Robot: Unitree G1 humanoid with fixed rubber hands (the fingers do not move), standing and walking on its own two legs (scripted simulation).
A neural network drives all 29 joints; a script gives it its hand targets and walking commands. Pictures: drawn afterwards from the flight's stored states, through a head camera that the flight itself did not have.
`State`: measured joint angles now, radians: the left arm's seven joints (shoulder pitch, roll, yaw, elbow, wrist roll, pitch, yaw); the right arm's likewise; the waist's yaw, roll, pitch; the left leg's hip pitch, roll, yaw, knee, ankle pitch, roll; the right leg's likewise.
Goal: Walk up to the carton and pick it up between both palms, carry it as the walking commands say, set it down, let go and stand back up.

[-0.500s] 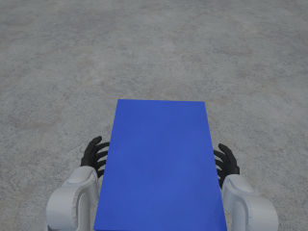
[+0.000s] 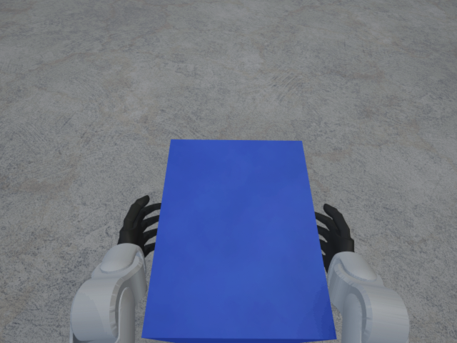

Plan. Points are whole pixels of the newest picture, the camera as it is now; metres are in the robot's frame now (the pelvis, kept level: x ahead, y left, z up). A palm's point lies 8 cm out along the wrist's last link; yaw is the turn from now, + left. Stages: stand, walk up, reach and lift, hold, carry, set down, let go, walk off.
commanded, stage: carry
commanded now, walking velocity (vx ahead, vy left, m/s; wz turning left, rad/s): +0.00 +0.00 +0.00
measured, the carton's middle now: (234, 247) +0.28 +0.00 +0.01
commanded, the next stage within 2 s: none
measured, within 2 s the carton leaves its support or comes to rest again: neither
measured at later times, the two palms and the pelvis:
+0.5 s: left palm (161, 184) +0.37 +0.13 +0.06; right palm (327, 201) +0.35 -0.17 +0.05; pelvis +0.10 -0.01 +0.00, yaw -1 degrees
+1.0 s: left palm (177, 160) +0.44 +0.11 +0.04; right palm (326, 176) +0.42 -0.19 +0.03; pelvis +0.17 -0.02 -0.01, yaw -3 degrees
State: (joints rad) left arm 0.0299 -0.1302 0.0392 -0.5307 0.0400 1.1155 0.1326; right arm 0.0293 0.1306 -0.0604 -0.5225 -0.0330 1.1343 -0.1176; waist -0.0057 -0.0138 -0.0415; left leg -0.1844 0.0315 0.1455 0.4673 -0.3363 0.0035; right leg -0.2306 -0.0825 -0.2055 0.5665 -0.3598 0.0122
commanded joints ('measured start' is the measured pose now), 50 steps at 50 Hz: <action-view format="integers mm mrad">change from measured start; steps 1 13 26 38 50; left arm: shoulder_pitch -406 -482 -451 -443 -515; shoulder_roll -771 -806 -726 -697 -711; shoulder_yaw -680 -669 -546 -501 -516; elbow -169 -130 -46 226 101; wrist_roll -281 -279 -241 -157 -217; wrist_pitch -24 -108 -179 -225 -233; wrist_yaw -135 -150 -130 -197 -163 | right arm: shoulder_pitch -397 -461 -531 -446 -475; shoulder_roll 739 779 700 684 706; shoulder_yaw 639 628 586 501 494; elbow -137 -97 -102 203 129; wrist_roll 261 247 251 110 161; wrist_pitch -45 -117 -186 -237 -248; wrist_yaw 135 151 124 160 139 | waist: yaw -4 -2 10 21 8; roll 209 -19 -95 -115 -30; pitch -336 -349 -353 -268 -365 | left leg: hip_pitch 399 165 2 -298 9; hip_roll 212 107 32 -22 88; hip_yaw -132 -125 3 -48 -98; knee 88 -22 43 124 174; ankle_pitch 1496 812 537 -28 674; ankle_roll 88 76 10 22 83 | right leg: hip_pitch -153 117 266 441 196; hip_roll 32 -78 -84 -145 -57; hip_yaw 2 62 112 179 129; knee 87 138 106 -102 -31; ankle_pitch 88 661 1184 1133 749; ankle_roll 18 17 -46 -105 -34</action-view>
